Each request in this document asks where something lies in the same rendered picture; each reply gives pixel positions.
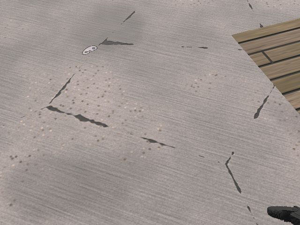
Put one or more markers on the right robot hand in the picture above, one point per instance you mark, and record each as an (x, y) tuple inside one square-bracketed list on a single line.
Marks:
[(286, 213)]

